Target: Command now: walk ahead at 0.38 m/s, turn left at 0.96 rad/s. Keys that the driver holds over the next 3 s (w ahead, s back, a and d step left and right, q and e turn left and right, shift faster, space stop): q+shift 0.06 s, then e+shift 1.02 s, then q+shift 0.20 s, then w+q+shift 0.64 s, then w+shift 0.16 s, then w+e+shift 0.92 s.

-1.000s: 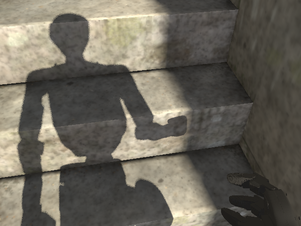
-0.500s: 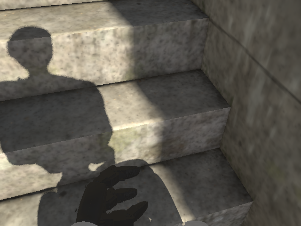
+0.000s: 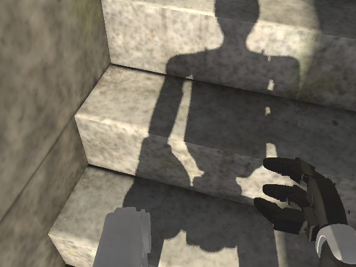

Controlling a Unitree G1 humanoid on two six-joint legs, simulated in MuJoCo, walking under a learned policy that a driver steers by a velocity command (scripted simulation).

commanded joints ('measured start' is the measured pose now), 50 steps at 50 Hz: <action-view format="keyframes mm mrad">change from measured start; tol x64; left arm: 1 -102 238 23 -152 -22 -49 40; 50 -400 89 12 -543 -33 24 -29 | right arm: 1 -37 -83 2 -47 30 27 26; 50 207 -125 -50 122 -70 -37 -68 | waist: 1 -94 -43 -105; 50 -71 -110 -30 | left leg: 1 926 -115 242 -547 93 57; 7 1282 227 -1119 -1795 -55 275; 32 1542 294 62 -1956 397 141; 37 1630 350 227 -1554 2110 154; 40 851 -113 -193 -464 87 -53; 50 583 -107 -113 -242 184 -110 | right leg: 1 -451 -23 14 -242 1434 -200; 3 -92 -164 105 64 2279 -287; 7 -662 350 719 1667 210 -134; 17 -1264 333 588 1915 363 -80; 30 -1607 78 321 1720 76 38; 36 -776 253 110 978 -322 -180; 40 -187 28 1469 31 -391 -511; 50 -527 170 735 133 386 -251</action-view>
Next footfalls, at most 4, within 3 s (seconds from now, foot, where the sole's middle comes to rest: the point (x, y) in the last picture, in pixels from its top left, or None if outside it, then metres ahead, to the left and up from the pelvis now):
0.10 left None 0.25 0.09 -0.56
0.74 right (253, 262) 0.38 -0.15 -0.36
1.30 left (157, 214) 0.50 0.09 -0.36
1.74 right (316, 135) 0.62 -0.30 -0.15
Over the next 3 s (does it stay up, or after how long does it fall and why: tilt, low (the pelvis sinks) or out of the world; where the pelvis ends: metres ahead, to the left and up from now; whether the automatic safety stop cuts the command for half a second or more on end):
stays up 1.10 -0.16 0.95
